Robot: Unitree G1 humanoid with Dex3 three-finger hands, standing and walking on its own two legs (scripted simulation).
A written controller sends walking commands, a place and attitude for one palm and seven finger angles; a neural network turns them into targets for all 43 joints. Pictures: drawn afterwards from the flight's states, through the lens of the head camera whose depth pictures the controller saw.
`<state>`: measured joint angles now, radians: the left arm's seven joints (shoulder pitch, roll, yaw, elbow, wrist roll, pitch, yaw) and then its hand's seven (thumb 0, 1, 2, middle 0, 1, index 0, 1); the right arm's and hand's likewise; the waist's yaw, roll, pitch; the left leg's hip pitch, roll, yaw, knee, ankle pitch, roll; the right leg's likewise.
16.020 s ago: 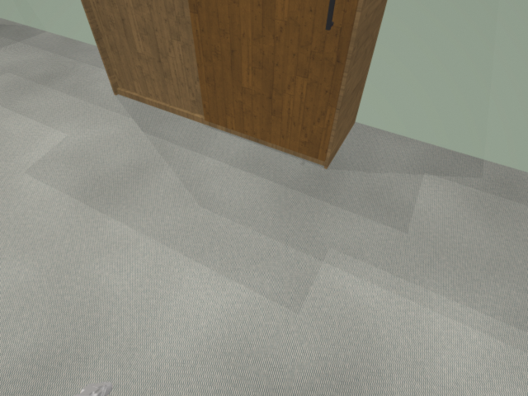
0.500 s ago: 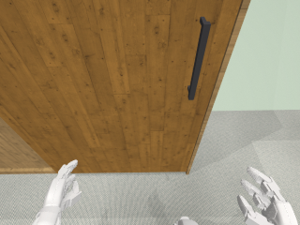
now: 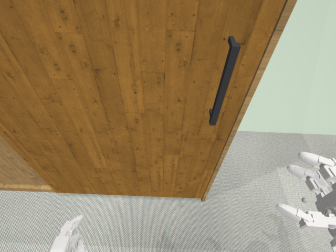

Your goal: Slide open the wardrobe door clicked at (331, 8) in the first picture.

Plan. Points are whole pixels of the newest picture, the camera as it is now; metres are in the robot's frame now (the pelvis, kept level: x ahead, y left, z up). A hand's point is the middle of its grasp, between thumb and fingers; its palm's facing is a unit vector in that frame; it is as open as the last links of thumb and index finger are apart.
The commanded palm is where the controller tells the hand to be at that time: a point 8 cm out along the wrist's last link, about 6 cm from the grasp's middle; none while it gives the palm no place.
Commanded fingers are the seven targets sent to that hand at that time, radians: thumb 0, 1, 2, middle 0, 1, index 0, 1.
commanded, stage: raise the hand with hooked fingers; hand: right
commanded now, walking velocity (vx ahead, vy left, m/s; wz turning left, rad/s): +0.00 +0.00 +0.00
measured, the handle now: (220, 86) +0.49 -0.10 +0.15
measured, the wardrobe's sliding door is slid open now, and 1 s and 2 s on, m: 0.00 0.00 0.00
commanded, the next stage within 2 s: move the hooked fingers beside the handle in 1.14 s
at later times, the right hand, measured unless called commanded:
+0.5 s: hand out of the picture +0.23 -0.31 +0.14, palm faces +0.06 +1.00 -0.08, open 13.9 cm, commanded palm +0.20 -0.35 +0.16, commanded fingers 0.00 0.50 -0.30 0.30 1.20 0.30 1.20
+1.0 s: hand out of the picture +0.23 -0.30 +0.17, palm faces +0.09 +0.99 -0.07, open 14.0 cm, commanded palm +0.20 -0.34 +0.17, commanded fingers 0.00 0.50 -0.30 0.30 1.20 0.30 1.20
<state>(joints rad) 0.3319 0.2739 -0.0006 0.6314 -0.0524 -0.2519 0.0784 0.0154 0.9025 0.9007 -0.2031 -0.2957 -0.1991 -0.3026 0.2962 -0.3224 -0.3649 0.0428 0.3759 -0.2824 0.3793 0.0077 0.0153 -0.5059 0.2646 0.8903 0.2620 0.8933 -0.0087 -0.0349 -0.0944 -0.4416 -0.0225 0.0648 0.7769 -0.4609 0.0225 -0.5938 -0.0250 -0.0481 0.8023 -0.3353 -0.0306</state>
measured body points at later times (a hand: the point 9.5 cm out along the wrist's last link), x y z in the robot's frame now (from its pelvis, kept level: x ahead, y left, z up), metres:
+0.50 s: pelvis -0.02 -0.03 +0.02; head -0.03 -0.04 +0.47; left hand +0.18 +0.17 -0.04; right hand +0.22 -0.36 +0.15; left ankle -0.04 +0.10 -0.71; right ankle +0.04 -0.10 -0.71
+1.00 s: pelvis -0.03 -0.01 +0.03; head -0.04 -0.01 +0.48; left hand +0.14 +0.22 -0.04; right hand +0.22 -0.35 +0.18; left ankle -0.04 +0.10 -0.71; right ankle +0.04 -0.10 -0.71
